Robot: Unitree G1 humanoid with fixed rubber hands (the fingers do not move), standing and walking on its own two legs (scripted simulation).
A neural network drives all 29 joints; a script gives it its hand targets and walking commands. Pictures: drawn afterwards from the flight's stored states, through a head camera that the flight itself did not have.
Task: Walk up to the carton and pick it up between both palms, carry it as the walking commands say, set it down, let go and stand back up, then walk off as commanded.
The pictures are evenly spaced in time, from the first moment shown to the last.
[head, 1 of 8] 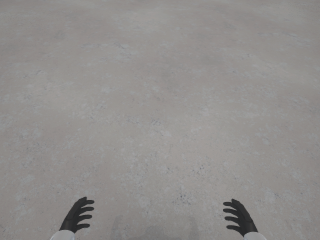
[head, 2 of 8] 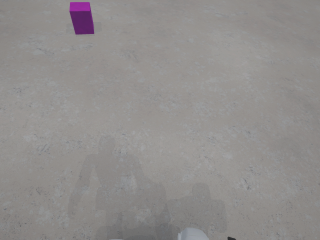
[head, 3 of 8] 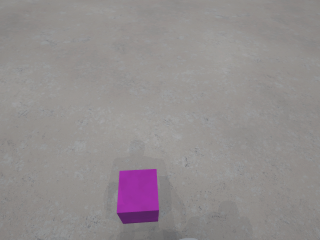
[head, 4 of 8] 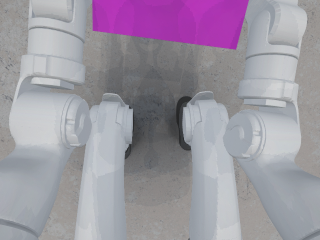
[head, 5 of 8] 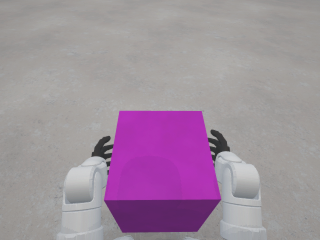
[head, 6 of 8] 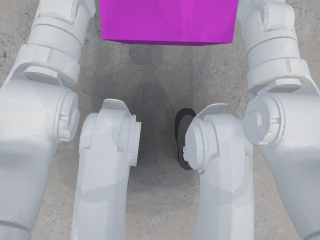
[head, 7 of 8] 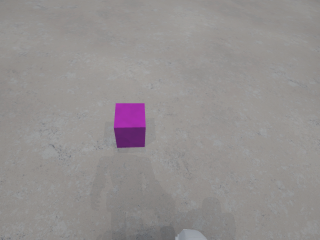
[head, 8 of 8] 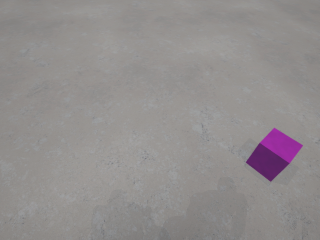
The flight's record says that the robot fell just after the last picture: no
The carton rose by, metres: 0.68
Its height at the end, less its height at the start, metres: +0.00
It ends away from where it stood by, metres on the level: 0.32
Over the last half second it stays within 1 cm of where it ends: yes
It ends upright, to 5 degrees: yes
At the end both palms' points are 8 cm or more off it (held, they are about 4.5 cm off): yes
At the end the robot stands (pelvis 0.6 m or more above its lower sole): yes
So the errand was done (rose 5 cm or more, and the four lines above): yes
